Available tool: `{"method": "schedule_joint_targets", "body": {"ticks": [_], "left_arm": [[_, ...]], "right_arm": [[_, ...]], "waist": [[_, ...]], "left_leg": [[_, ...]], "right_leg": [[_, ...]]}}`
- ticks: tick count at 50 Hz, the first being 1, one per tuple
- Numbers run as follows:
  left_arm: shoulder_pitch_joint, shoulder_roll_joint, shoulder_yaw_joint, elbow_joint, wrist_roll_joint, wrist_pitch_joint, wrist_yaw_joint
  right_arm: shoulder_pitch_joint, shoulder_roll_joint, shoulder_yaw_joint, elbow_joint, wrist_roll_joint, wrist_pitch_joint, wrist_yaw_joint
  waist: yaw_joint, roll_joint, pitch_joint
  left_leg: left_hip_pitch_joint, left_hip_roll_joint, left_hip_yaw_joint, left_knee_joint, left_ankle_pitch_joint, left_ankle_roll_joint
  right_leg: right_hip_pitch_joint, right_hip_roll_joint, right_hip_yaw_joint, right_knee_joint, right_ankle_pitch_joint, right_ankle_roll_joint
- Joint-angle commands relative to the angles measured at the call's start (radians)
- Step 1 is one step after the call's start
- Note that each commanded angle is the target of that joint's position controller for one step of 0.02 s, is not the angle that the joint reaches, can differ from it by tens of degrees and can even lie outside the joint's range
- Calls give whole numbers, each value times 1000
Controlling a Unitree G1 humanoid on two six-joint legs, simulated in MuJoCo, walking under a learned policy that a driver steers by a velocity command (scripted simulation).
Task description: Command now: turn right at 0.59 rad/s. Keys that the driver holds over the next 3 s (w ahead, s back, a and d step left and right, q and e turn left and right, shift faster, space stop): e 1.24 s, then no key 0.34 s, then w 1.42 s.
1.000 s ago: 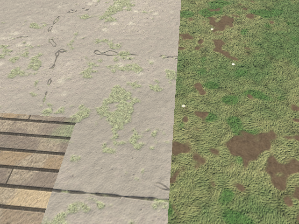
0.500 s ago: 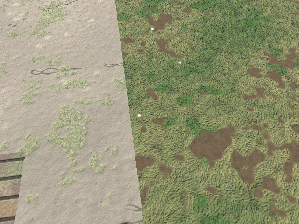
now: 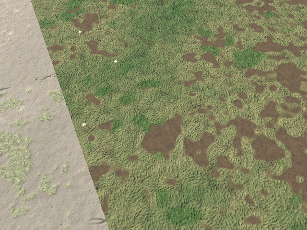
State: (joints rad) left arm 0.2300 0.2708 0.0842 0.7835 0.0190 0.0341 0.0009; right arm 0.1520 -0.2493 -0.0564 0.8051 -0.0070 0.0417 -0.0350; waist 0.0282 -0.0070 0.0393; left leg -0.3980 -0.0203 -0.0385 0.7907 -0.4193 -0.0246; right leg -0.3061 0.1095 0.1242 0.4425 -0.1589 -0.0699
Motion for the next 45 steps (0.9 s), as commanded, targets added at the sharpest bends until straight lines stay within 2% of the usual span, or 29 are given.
{"method": "schedule_joint_targets", "body": {"ticks": [1,3,4,5,6,7,8,9,10,11,14,17,20,22,24,25,26,27,28,29,30,31,32,33,34,36,40,45], "left_arm": [[1,166,42,-57,1,-2,-6],[-50,164,43,-66,-7,5,-10],[-70,149,39,-74,-17,7,-7],[-42,84,23,-87,-22,4,-4],[-7,67,22,-91,-18,1,4],[-18,147,38,-86,20,2,3],[-6,156,46,-67,17,6,-6],[23,147,46,-46,14,14,-15],[44,143,46,-37,12,21,-26],[55,137,43,-32,8,26,-37],[-18,118,30,-60,-1,33,-47],[-64,102,17,-87,-3,41,-52],[-85,86,4,-109,-10,43,-59],[-85,91,1,-123,-17,40,-58],[-76,96,0,-132,-19,33,-56],[-53,91,0,-129,-15,28,-53],[-20,93,-1,-121,-5,18,-44],[16,143,11,-113,13,3,-32],[20,306,43,-143,6,-12,-23],[116,305,56,-122,-11,-12,-25],[88,255,40,-115,-12,-9,-21],[11,206,24,-124,-14,-4,-15],[-47,182,15,-134,-16,0,-9],[-66,167,11,-142,-19,1,-3],[-56,165,8,-142,-19,-1,-4],[-28,179,12,-135,-18,-7,-7],[19,193,18,-124,-11,-7,-8],[45,212,26,-122,-1,-4,-9]], "right_arm": [[28,-83,-13,-78,9,-21,-6],[99,-76,-10,-70,12,-30,-11],[145,-92,-14,-62,6,-37,-17],[148,-179,-30,-71,-12,-40,-26],[45,-263,-43,-116,-15,-35,-24],[47,-225,-38,-120,-28,-33,-16],[-5,-152,-17,-132,-20,-35,-11],[-54,-121,-9,-144,-16,-36,-6],[-74,-117,-7,-155,-17,-37,-8],[-64,-117,-6,-161,-17,-38,-11],[37,-134,-15,-140,-16,-39,-10],[89,-159,-26,-124,-18,-39,-7],[72,-178,-33,-126,-22,-39,7],[66,-197,-40,-122,-24,-36,18],[65,-212,-45,-118,-19,-33,25],[53,-217,-47,-118,-11,-30,27],[51,-214,-47,-113,-3,-26,28],[88,-189,-43,-106,-5,-22,31],[89,-87,-15,-177,-16,-14,38],[-5,-127,-17,-189,-21,4,19],[-6,-135,-20,-183,-8,13,18],[4,-143,-23,-169,2,9,21],[15,-159,-29,-160,-4,3,23],[45,-171,-33,-144,-18,2,27],[63,-172,-34,-135,-22,4,30],[63,-157,-30,-136,-17,9,34],[24,-147,-26,-152,-16,17,26],[-15,-141,-21,-173,-12,8,19]], "waist": [[-8,-120,-107],[-53,-113,-108],[-79,-87,-105],[-54,86,-99],[-24,261,-59],[-23,182,-46],[10,113,-25],[35,93,-3],[42,126,-19],[29,148,-28],[-31,129,-42],[-63,152,-51],[-65,177,-58],[-66,196,-67],[-59,203,-76],[-37,188,-81],[-8,148,-87],[6,10,-101],[-28,-309,-89],[67,-185,-115],[32,-133,-74],[-3,-106,-29],[-29,-114,-19],[-36,-133,-35],[-38,-122,-63],[-32,-90,-80],[-6,-109,-57],[9,-101,-58]], "left_leg": [[25,-28,0,-103,-12,19],[167,-45,11,-297,74,35],[279,-11,-10,-447,152,47],[365,201,-210,-574,68,94],[322,413,-459,-630,129,197],[202,447,-420,-592,258,271],[162,377,-319,-573,313,259],[146,302,-203,-556,352,224],[183,254,-132,-541,379,200],[221,237,-86,-520,473,203],[344,258,-45,-486,581,227],[410,294,-30,-465,612,240],[360,303,23,-441,615,230],[328,310,46,-414,642,222],[319,323,55,-374,645,206],[296,318,76,-332,619,182],[239,305,113,-261,545,133],[117,257,174,-102,371,67],[-181,83,238,149,-198,-20],[-200,50,69,281,-247,-16],[-211,66,31,337,-180,-10],[-202,80,11,318,-83,-3],[-197,84,9,288,-18,-3],[-174,75,21,299,23,-8],[-159,63,21,311,42,-13],[-162,55,16,291,56,-21],[-192,44,2,191,47,-27],[-155,19,-16,86,22,-14]], "right_leg": [[132,-269,346,-87,252,-160],[67,-224,350,-62,205,-106],[-13,-178,327,-30,92,-52],[-140,-77,216,125,-163,13],[-299,93,-9,339,-399,49],[-246,-1,-5,533,-413,58],[-213,-16,5,615,-352,58],[-205,-21,-9,679,-289,67],[-220,-24,-25,724,-242,79],[-240,-26,-43,745,-235,95],[-289,-49,-74,679,-236,131],[-276,-76,-95,557,-264,140],[-156,-95,-141,408,-290,119],[-77,-88,-180,328,-302,98],[-23,-81,-201,233,-280,76],[32,-74,-211,138,-218,61],[121,-65,-203,-2,-94,45],[245,-136,-52,-127,-12,23],[343,-461,393,-143,387,-94],[290,-494,381,-104,519,-221],[263,-439,299,-102,476,-226],[214,-368,228,-121,377,-188],[209,-309,189,-130,317,-149],[208,-277,164,-127,351,-142],[216,-266,158,-122,376,-142],[230,-265,174,-119,363,-146],[236,-263,247,-129,230,-161],[209,-262,336,-106,183,-176]]}}
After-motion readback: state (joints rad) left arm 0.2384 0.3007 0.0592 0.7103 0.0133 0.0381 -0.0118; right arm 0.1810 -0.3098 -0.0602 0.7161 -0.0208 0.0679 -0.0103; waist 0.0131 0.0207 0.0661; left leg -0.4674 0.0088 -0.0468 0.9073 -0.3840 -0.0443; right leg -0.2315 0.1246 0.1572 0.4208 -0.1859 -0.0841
